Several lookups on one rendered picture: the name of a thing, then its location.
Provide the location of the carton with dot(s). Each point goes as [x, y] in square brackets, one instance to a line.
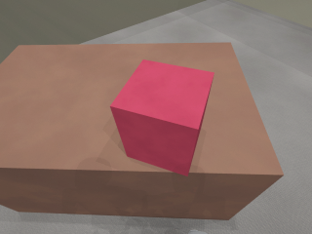
[159, 114]

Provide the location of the pedestal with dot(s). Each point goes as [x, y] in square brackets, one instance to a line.
[61, 151]

